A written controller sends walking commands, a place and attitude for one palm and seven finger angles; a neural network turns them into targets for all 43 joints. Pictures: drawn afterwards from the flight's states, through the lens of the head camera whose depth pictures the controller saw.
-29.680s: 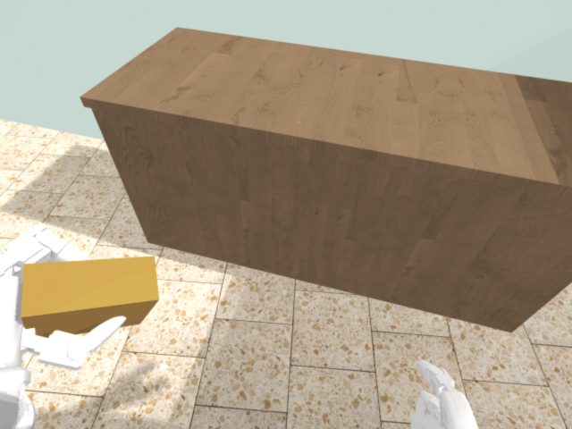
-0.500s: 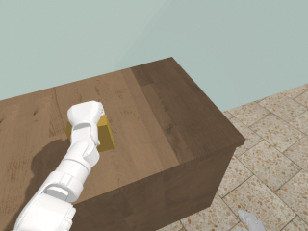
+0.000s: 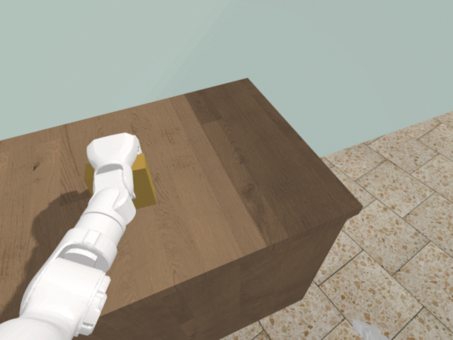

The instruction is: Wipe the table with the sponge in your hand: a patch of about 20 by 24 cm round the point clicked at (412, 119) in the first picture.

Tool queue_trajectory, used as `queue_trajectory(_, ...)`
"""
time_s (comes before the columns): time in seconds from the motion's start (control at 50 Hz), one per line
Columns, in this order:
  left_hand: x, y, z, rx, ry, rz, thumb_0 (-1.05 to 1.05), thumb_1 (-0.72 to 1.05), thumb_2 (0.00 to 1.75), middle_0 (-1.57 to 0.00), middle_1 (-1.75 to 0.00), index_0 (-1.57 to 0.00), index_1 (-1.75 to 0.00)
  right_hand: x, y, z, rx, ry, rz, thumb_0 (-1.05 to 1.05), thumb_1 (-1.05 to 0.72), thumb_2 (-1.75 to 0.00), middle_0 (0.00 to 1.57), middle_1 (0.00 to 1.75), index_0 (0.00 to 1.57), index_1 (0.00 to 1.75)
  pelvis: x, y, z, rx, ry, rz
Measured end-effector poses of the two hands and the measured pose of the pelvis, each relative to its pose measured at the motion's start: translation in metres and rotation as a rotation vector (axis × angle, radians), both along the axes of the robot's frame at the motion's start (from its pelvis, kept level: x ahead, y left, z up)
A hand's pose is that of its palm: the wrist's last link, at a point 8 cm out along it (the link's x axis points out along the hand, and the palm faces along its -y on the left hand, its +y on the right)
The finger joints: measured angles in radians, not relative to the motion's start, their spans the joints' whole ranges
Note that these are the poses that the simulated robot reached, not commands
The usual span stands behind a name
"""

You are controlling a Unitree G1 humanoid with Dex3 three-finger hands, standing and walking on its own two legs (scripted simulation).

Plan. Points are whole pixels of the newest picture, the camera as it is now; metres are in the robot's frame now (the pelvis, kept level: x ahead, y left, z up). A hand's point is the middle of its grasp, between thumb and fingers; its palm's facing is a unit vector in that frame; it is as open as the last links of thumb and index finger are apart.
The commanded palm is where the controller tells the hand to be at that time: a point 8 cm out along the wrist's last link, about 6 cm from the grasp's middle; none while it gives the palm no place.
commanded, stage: wipe forward along the third lane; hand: left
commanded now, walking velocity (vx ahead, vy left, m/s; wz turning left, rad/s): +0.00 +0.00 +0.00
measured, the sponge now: (125, 190) +0.40 +0.24 +0.02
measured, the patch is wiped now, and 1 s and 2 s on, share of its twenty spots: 0.90 0.90 0.90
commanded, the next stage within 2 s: wipe back along the third lane in 0.34 s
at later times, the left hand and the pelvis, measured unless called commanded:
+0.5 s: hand (118, 155) +0.46 +0.25 +0.07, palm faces -0.09 +0.00 -1.00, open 9.2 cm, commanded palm +0.43 +0.24 +0.11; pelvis -0.01 +0.03 +0.00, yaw +0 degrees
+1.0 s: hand (117, 171) +0.42 +0.24 +0.07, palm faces -0.02 -0.04 -1.00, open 9.3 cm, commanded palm +0.38 +0.23 +0.10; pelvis +0.02 +0.03 +0.00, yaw +0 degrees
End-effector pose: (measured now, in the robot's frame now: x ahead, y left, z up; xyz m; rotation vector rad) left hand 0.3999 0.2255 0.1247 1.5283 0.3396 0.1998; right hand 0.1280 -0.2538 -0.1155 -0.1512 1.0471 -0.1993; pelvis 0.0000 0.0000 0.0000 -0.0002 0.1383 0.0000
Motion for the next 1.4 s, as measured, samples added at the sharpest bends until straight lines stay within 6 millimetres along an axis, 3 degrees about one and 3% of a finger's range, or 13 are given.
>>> queue_trajectory(0.26,0.021,0.014,0.001,0.014,-0.004,0.008,0.01,-0.50,1.08,-0.84,-1.41,-0.87,-1.40,-0.008,0.019,0.001,-0.014,0.029,-0.009,0.01,-0.91,-0.89,0.20,0.30,0.20,0.30,-0.003,0.018,-0.001,-0.009,0.029,0.003)
queue_trajectory(0.5,0.045,0.021,0.002,0.042,0.011,0.018,0.01,-0.50,1.08,-0.84,-1.42,-0.87,-1.41,-0.049,0.029,-0.010,-0.012,0.122,-0.053,0.01,-0.91,-0.89,0.20,0.30,0.20,0.30,-0.005,0.029,-0.004,-0.019,0.074,-0.001)
queue_trajectory(0.66,0.036,0.019,-0.001,0.046,-0.036,0.008,0.00,-0.47,1.08,-0.81,-1.45,-0.84,-1.44,-0.066,0.033,-0.015,0.021,0.173,-0.079,0.01,-0.91,-0.89,0.20,0.30,0.20,0.30,0.003,0.033,-0.003,-0.021,0.065,-0.015)
queue_trajectory(0.78,0.023,0.020,-0.002,0.013,-0.059,0.035,-0.01,-0.44,1.07,-0.78,-1.47,-0.80,-1.47,-0.042,0.036,-0.010,0.038,0.131,-0.053,0.01,-0.91,-0.89,0.20,0.30,0.20,0.30,0.008,0.033,-0.001,-0.020,0.035,-0.010)
queue_trajectory(1.02,-0.004,0.012,-0.001,0.000,-0.065,0.038,-0.02,-0.43,1.06,-0.77,-1.48,-0.79,-1.49,0.061,0.049,0.018,0.053,-0.088,0.074,0.01,-0.91,-0.89,0.20,0.30,0.20,0.30,0.017,0.031,0.001,-0.013,-0.009,0.007)
queue_trajectory(1.14,-0.016,0.007,-0.001,0.001,-0.072,0.029,-0.02,-0.43,1.06,-0.77,-1.48,-0.79,-1.48,0.100,0.060,0.033,0.068,-0.168,0.140,0.01,-0.91,-0.89,0.20,0.30,0.20,0.30,0.021,0.027,0.002,-0.008,-0.027,0.018)
queue_trajectory(1.24,-0.023,0.004,-0.001,-0.006,-0.076,0.026,-0.01,-0.43,1.06,-0.77,-1.48,-0.79,-1.48,0.115,0.066,0.038,0.083,-0.192,0.173,0.01,-0.91,-0.89,0.20,0.30,0.20,0.30,0.024,0.023,0.002,-0.006,-0.037,0.022)
queue_trajectory(1.4,-0.036,-0.001,-0.001,-0.017,-0.089,0.017,0.00,-0.43,1.06,-0.77,-1.48,-0.79,-1.48,0.107,0.060,0.032,0.093,-0.170,0.170,0.01,-0.91,-0.89,0.20,0.30,0.20,0.30,0.025,0.019,0.002,-0.003,-0.055,0.016)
